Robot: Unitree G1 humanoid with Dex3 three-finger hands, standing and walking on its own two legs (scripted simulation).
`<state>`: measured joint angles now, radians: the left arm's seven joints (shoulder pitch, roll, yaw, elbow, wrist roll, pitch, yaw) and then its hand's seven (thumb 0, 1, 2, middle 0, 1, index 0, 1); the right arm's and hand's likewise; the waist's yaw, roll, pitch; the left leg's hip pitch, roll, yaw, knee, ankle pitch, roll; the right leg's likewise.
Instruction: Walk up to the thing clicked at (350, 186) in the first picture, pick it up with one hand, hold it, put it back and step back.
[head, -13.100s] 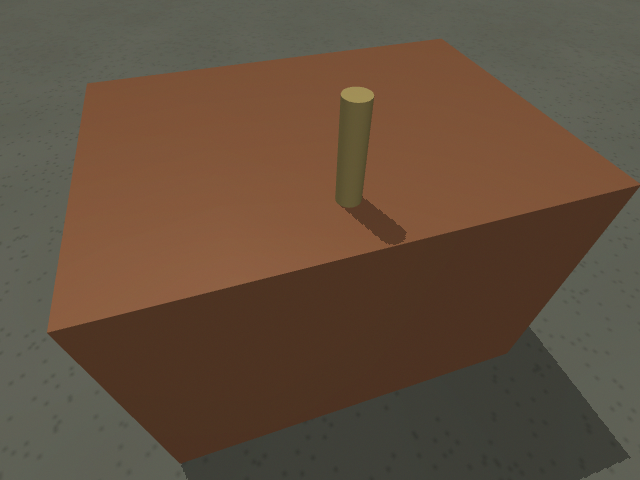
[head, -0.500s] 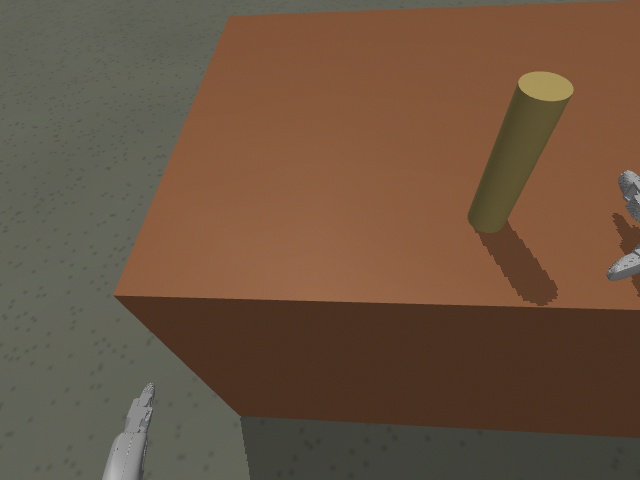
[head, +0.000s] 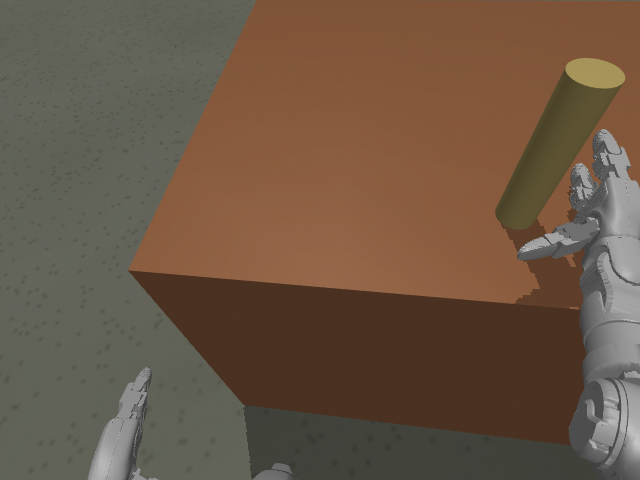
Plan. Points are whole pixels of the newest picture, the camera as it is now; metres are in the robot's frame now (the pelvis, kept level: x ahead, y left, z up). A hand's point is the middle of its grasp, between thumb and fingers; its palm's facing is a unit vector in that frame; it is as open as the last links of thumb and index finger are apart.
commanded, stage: close in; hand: right
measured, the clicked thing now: (546, 157) +0.49 -0.21 +0.14
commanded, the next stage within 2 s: rest palm in 0.16 s
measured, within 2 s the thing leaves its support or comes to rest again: leaves its support in 1.48 s
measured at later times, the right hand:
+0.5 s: hand (521, 197) +0.47 -0.19 +0.09, palm faces +0.17 +0.99 +0.03, open 17.5 cm
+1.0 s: hand (522, 190) +0.49 -0.20 +0.08, palm faces +0.15 +0.99 +0.03, open 13.3 cm
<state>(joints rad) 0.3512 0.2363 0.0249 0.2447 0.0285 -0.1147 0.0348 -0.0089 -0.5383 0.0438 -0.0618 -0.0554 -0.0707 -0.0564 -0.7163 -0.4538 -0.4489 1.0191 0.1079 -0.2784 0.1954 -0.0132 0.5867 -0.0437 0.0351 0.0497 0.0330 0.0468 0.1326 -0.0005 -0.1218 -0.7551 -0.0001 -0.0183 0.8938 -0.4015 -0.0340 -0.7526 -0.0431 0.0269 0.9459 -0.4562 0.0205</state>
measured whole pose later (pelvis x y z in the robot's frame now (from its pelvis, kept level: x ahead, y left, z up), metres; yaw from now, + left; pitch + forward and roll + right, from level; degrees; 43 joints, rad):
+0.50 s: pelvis +0.00 +0.00 +0.00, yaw +0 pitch +15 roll +1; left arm 0.38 0.23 0.04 0.17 0.02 -0.09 0.01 -0.01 -0.57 0.07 -0.06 -0.04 -0.05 -0.06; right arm -0.75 -0.39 -0.42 1.02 0.08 -0.27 0.08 -0.01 0.57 -0.03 0.10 0.05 0.10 0.05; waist 0.14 0.00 -0.12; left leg -0.77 0.00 -0.02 0.91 -0.40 -0.03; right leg -0.76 -0.04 0.02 0.95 -0.46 0.02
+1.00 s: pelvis +0.01 -0.01 +0.00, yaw +1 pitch +16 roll +1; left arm 0.39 0.25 0.07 0.16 0.02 -0.06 -0.02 -0.01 -0.55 0.06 -0.05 -0.05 -0.06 -0.05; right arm -0.76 -0.39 -0.44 1.03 0.07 -0.27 0.10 -0.01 0.45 -0.25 0.68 0.47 0.68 0.47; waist 0.15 -0.01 -0.13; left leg -0.78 0.00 -0.03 0.91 -0.42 -0.04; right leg -0.77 -0.04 0.01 0.95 -0.47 0.01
